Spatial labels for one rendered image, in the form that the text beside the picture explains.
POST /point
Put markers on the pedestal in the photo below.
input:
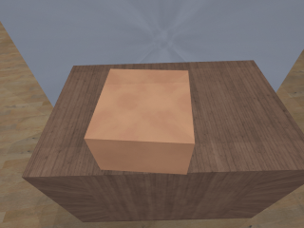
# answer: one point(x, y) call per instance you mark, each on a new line
point(248, 152)

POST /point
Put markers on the carton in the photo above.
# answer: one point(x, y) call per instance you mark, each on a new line
point(143, 122)

